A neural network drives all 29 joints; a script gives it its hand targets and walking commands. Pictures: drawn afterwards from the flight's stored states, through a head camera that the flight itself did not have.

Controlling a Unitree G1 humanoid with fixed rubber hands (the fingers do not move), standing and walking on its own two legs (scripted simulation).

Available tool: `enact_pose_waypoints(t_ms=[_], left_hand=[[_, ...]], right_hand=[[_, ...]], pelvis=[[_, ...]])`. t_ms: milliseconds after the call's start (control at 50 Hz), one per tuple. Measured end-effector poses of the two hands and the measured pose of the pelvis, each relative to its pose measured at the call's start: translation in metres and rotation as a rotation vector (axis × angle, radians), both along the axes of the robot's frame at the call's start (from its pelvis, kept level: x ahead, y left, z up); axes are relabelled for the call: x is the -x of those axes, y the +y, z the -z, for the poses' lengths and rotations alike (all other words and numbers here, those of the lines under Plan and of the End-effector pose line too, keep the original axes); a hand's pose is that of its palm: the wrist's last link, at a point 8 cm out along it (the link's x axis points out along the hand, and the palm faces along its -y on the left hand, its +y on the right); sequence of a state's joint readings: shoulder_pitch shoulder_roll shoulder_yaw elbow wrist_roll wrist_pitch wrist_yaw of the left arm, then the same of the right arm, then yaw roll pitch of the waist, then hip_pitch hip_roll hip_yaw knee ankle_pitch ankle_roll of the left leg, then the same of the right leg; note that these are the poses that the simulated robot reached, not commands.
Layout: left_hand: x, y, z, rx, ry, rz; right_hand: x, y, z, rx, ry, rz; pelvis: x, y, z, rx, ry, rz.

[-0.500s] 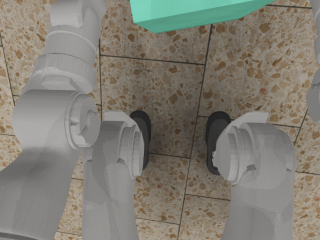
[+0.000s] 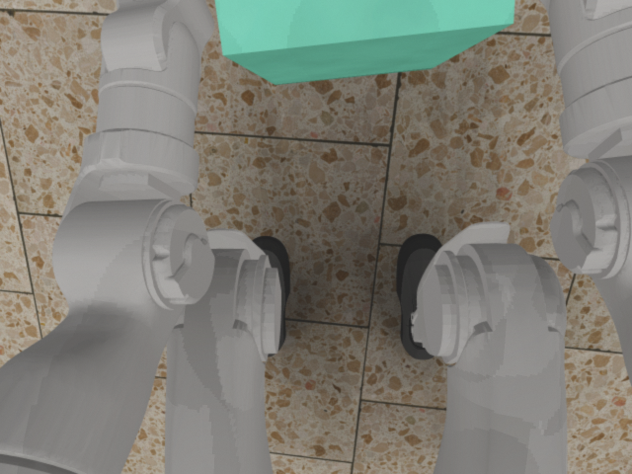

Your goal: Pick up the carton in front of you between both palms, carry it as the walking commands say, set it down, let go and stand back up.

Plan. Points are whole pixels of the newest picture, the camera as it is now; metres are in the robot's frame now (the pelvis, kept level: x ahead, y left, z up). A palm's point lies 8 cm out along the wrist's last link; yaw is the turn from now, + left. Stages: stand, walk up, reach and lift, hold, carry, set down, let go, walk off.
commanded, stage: reach and lift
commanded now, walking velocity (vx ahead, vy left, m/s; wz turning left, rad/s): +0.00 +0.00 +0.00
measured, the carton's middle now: out of the picture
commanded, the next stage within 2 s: none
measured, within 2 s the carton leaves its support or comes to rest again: neither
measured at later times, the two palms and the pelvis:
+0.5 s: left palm out of the picture +0.50 +0.11 +0.04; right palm out of the picture +0.50 -0.19 +0.04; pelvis -0.02 +0.02 +0.11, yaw -3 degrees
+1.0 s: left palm out of the picture +0.47 +0.12 +0.19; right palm out of the picture +0.45 -0.18 +0.19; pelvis +0.02 +0.01 +0.23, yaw -4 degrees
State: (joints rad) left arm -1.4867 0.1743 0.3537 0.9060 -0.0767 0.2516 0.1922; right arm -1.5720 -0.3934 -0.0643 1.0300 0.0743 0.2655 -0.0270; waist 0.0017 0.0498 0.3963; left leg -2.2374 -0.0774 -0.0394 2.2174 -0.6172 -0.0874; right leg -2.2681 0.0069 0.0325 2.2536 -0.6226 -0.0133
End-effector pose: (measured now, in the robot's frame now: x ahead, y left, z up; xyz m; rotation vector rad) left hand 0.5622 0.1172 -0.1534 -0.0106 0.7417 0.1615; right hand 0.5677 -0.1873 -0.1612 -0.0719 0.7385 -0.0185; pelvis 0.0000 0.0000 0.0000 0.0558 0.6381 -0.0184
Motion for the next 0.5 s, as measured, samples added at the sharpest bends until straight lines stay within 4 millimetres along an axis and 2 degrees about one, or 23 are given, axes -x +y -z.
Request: enact_pose_waypoints(t_ms=[80,240,300,380,500], left_hand=[[0.008,-0.005,-0.027,0.002,-0.025,-0.023],[0.033,-0.015,-0.115,0.029,-0.063,0.004],[0.043,-0.017,-0.142,0.026,-0.048,0.013],[0.053,-0.013,-0.168,0.015,-0.034,0.015],[0.060,-0.003,-0.194,0.013,-0.049,0.007]], right_hand=[[0.011,0.001,-0.025,0.016,-0.021,0.061],[0.040,-0.011,-0.123,-0.018,-0.055,0.119],[0.050,-0.012,-0.151,-0.013,-0.039,0.124],[0.059,-0.008,-0.178,-0.006,-0.025,0.113],[0.065,0.002,-0.203,-0.015,-0.039,0.111]], pelvis=[[-0.001,0.004,-0.009,-0.001,0.033,0.014],[0.008,0.014,-0.046,0.006,0.082,0.044],[0.013,0.016,-0.064,0.005,0.091,0.052],[0.019,0.017,-0.085,0.001,0.104,0.057],[0.021,0.017,-0.108,0.004,0.121,0.051]])
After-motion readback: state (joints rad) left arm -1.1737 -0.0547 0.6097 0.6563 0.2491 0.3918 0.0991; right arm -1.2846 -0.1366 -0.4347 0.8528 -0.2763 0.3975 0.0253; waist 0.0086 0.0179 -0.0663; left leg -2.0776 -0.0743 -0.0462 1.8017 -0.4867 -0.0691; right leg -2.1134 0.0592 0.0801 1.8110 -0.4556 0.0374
